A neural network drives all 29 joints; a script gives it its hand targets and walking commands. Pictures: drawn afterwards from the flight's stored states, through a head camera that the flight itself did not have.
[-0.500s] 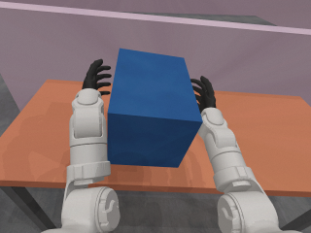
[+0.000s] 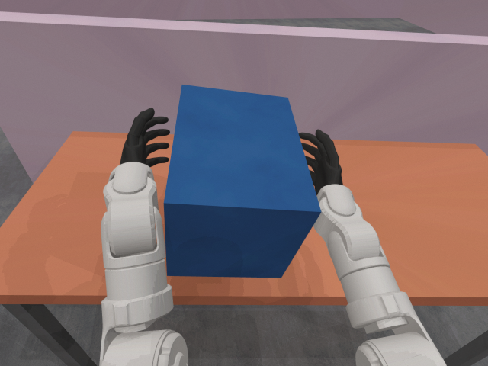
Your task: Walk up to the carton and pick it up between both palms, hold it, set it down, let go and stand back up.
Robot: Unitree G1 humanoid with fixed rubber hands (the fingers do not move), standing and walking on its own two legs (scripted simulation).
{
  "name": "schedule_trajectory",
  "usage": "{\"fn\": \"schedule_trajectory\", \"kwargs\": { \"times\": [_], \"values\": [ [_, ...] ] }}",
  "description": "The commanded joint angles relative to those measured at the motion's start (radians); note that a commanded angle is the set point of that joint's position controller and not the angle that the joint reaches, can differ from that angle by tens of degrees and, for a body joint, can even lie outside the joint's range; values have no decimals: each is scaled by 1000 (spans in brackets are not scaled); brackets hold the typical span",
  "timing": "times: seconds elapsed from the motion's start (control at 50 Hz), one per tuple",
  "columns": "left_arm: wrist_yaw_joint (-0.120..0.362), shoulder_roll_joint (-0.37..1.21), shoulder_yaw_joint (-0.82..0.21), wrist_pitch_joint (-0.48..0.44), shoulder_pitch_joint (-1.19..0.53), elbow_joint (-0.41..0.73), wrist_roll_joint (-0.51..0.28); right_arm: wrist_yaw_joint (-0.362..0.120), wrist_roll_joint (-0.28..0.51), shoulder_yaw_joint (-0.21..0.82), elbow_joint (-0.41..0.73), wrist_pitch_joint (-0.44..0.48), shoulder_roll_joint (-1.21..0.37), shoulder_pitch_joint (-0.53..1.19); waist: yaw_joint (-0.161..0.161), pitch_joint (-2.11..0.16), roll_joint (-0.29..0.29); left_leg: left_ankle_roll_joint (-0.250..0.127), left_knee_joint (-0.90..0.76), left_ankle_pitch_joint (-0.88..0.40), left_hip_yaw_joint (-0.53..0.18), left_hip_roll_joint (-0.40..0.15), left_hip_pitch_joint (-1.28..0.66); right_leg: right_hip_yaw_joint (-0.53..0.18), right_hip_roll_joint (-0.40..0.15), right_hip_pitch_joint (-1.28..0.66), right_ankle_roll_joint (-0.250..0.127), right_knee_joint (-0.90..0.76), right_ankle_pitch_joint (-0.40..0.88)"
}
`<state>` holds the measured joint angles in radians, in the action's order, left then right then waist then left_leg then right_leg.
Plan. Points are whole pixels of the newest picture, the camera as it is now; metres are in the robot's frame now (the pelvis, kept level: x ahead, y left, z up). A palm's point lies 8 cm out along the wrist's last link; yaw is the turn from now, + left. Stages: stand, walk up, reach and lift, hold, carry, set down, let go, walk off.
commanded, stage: hold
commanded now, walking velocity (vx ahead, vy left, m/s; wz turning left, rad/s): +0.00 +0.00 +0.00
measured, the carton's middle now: (231, 180) +0.39 +0.00 +0.13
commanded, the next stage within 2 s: none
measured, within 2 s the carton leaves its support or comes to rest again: neither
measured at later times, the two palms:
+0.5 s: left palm (137, 150) +0.36 +0.14 +0.22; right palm (324, 164) +0.36 -0.14 +0.19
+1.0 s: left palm (142, 160) +0.34 +0.13 +0.22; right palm (330, 180) +0.34 -0.15 +0.17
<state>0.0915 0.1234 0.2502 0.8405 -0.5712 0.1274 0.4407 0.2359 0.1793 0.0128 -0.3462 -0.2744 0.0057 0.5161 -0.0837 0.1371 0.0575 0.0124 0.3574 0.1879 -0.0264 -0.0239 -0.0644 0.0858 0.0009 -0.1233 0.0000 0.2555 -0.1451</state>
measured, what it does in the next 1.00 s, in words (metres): stands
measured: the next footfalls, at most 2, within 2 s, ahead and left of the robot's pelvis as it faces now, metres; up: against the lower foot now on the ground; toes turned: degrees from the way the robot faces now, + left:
none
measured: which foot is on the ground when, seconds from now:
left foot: down 0.00-1.00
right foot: down 0.00-1.00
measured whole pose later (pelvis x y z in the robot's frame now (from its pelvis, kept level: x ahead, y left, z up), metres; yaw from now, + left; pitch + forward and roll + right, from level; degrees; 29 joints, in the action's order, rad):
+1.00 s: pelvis -0.01 +0.00 +0.00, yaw -1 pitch -12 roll -1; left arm 0.08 0.13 0.26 0.83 -0.61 0.09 0.44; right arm 0.23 0.17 0.00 -0.36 -0.27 0.02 0.54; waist -0.07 0.13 0.05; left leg 0.01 0.35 0.18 -0.02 -0.03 -0.04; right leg 0.08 0.00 -0.09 0.00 0.26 -0.14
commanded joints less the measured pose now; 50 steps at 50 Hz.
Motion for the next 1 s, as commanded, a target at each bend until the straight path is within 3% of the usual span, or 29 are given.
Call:
{"fn": "schedule_trajectory", "kwargs": {
  "times": [0.0,0.06,0.14,0.18,0.22,0.24,0.26,0.32,0.34,0.36,0.44,0.46,0.54,0.58,0.72,0.82,0.84,0.86,0.88,0.9,0.94,0.98],
  "values": [
    [89,435,-445,-69,-571,-44,-170,-148,11,310,287,112,-442,905,5,-396,-69,7,-51,-231,69,42,9,36,59,-5,12,-20,21],
    [85,428,-408,-75,-583,-105,-165,-167,-11,279,255,124,-452,954,25,-397,-55,-15,-95,-91,82,39,74,33,52,-3,11,-16,-42],
    [87,408,-311,-78,-618,-242,-127,-184,-53,194,117,123,-444,1001,36,-365,-42,-45,-145,79,84,29,128,39,46,3,8,-18,-143],
    [92,414,-300,-86,-647,-273,-140,-182,-70,167,98,130,-456,1013,20,-378,-19,-54,-149,96,92,32,138,32,44,-9,12,-21,-134],
    [91,417,-286,-103,-684,-293,-143,-186,-77,155,67,142,-476,1052,32,-409,-32,-56,-151,104,98,33,141,32,46,2,12,-20,-143],
    [91,422,-284,-107,-684,-292,-138,-184,-87,137,38,139,-480,1016,13,-405,-42,-50,-146,82,94,33,121,32,44,2,12,-21,-121],
    [92,410,-277,-111,-695,-327,-135,-185,-90,132,6,143,-468,1046,27,-396,-53,-54,-151,99,100,34,126,31,41,10,13,-21,-147],
    [88,432,-292,-122,-699,-303,-146,-182,-85,124,-6,152,-493,1020,8,-434,-70,-37,-127,18,99,36,90,30,43,2,9,-21,-85],
    [88,432,-283,-123,-696,-329,-137,-182,-76,134,-10,158,-484,1065,30,-424,-79,-39,-128,6,98,37,92,29,44,4,8,-24,-102],
    [88,436,-303,-126,-698,-294,-145,-176,-79,133,1,158,-495,1036,6,-449,-78,-35,-115,-33,99,42,65,28,41,-10,9,-26,-56],
    [95,444,-338,-123,-623,-234,-158,-144,-23,219,73,152,-516,990,-3,-488,-70,-18,-57,-264,90,55,-19,30,51,-69,22,-11,144],
    [99,435,-330,-119,-619,-257,-147,-137,-13,236,73,148,-516,1003,6,-459,-74,-18,-52,-256,89,57,-11,26,45,-70,27,-9,132],
    [105,439,-390,-109,-559,-105,-166,-111,37,315,183,135,-516,917,-12,-484,-87,3,-15,-437,74,64,-72,29,56,-132,36,15,320],
    [110,422,-416,-98,-542,-67,-167,-99,51,342,235,127,-504,889,-17,-468,-82,12,0,-468,71,65,-80,28,54,-137,47,22,382],
    [129,399,-407,-53,-460,-16,-146,-84,53,376,278,84,-454,791,-21,-356,-37,6,-8,-446,65,67,-65,32,49,-135,59,16,405],
    [121,390,-411,-60,-501,1,-162,-100,60,383,342,95,-462,848,13,-399,-25,4,-8,-413,74,64,-47,30,52,-97,57,16,329],
    [116,400,-415,-60,-504,-8,-165,-105,47,372,343,96,-460,858,2,-400,-24,4,-11,-396,68,60,-49,34,54,-73,51,6,281],
    [108,397,-409,-60,-518,8,-163,-112,55,388,353,99,-471,868,33,-421,-20,-3,-14,-393,74,59,-49,31,54,-74,49,7,272],
    [104,412,-424,-67,-532,15,-171,-117,47,377,350,105,-466,868,21,-431,-33,3,-10,-393,73,55,-44,32,56,-61,46,7,241],
    [98,409,-423,-70,-524,-3,-174,-123,44,387,374,111,-467,898,39,-453,-31,1,-7,-398,69,52,-49,32,58,-53,43,9,236],
    [87,419,-419,-70,-564,-48,-174,-131,32,366,356,116,-467,946,50,-450,-42,-7,-32,-294,76,50,-17,31,55,-25,31,-11,128],
    [85,431,-412,-69,-583,-92,-169,-146,16,328,298,116,-474,954,38,-443,-52,-9,-49,-220,79,43,5,33,55,1,19,-16,42]
  ]
}}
